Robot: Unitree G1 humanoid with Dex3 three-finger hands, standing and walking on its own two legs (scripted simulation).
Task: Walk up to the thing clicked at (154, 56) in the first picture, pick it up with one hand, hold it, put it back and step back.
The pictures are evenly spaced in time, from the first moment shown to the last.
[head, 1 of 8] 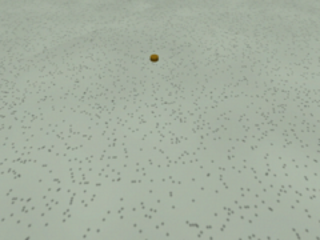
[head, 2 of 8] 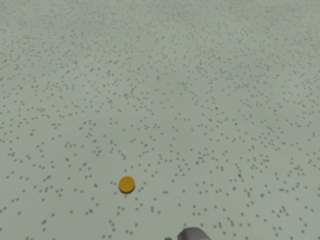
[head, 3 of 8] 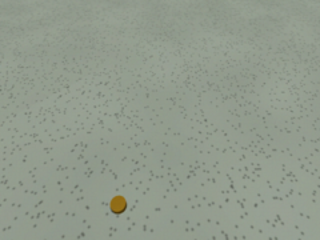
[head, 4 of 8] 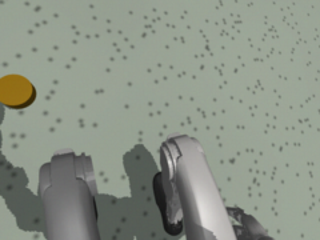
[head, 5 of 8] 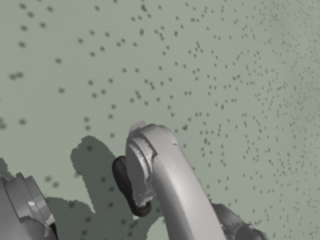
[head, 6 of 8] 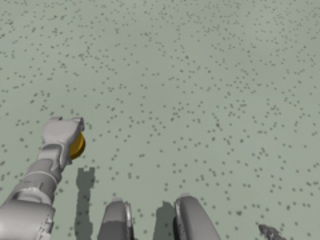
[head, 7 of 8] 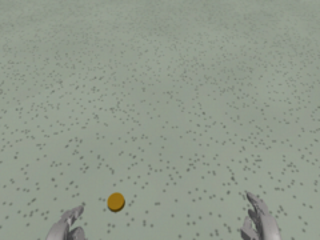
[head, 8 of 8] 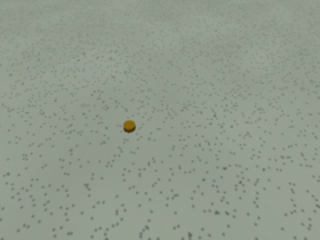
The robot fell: no
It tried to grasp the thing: yes
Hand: left
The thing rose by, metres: 0.70
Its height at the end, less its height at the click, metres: +0.00
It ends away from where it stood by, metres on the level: 0.01
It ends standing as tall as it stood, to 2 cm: yes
